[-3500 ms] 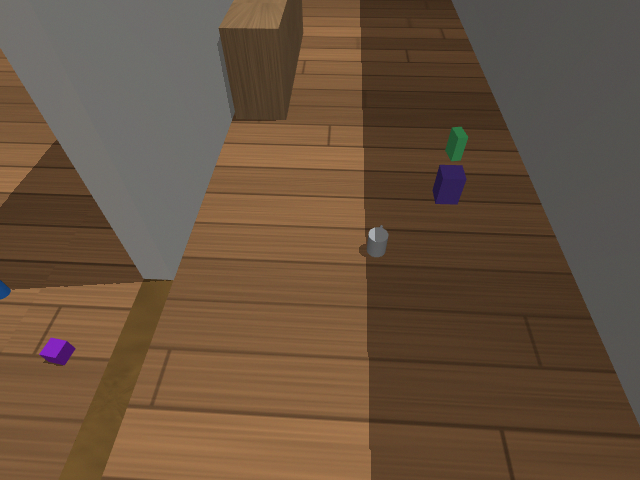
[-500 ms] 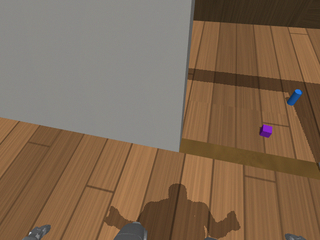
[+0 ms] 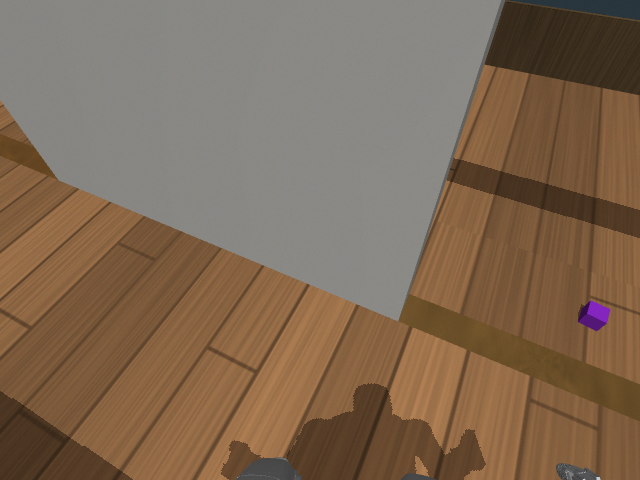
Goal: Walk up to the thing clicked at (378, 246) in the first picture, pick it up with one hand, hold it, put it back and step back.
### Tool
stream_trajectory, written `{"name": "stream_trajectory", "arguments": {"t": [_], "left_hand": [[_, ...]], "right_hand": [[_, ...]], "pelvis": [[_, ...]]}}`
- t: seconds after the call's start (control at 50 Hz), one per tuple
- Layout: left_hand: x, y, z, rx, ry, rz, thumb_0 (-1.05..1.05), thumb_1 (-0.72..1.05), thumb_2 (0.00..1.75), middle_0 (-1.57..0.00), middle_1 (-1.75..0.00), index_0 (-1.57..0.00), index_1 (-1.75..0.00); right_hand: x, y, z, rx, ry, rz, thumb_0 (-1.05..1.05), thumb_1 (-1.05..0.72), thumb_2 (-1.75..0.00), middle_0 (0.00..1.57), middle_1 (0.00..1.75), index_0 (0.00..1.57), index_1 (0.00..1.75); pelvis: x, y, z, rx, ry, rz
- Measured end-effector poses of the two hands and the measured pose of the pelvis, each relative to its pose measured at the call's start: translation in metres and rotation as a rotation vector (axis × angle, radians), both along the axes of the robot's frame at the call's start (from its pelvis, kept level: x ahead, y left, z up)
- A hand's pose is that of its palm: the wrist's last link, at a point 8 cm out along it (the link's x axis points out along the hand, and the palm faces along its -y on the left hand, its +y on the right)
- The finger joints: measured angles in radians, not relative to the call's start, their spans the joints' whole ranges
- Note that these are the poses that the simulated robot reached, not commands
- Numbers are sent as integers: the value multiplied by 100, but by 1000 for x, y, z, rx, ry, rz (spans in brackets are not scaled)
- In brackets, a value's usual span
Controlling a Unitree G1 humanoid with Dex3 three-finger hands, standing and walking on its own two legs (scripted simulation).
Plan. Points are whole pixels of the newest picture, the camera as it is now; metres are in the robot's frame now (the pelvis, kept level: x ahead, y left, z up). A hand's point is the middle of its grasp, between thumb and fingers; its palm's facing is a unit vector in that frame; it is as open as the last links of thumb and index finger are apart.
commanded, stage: walk up
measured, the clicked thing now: out of the picture -0.48 -0.91 -0.70
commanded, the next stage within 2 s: stand in 0.74 s
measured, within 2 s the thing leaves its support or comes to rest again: neither
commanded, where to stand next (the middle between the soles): +0.09 -0.01 m, yaw -1 degrees
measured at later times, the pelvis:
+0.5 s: pelvis +0.01 -0.01 +0.02, yaw +3 degrees
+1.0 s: pelvis +0.02 -0.02 +0.03, yaw +2 degrees
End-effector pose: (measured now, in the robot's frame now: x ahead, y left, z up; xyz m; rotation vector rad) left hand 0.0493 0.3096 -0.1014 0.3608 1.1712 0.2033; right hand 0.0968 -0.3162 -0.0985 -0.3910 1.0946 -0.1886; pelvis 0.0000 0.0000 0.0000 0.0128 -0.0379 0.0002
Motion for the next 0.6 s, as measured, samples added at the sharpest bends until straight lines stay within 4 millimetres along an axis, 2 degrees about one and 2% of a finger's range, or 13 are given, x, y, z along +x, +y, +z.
{"name": "stream_trajectory", "arguments": {"t": [0.08,0.2,0.34,0.48,0.6], "left_hand": [[-4,17,-4,14,15,35,1,90,90,-21,-30,-21,-30],[-2,24,1,36,27,66,1,90,90,-21,-30,-21,-30],[2,7,8,25,21,52,1,90,90,-21,-30,-21,-30],[21,-11,13,-18,-10,45,1,90,90,-21,-30,-21,-30],[37,-19,14,-44,-31,50,1,90,90,-21,-30,-21,-30]], "right_hand": [[0,7,-2,-14,3,15,0,-90,-90,21,30,20,30],[-3,12,-2,4,25,11,0,-90,-90,21,30,20,30],[5,12,-6,44,40,1,1,-90,-90,21,30,20,30],[10,12,0,62,62,13,1,-90,-90,21,30,20,30],[13,9,9,50,80,5,0,-90,-90,20,30,20,30]], "pelvis": [[1,9,-4,21,-2,12],[5,4,2,2,4,29],[7,-5,8,-11,-6,43],[10,-10,18,-12,-4,50],[14,-12,25,-14,-3,55]]}}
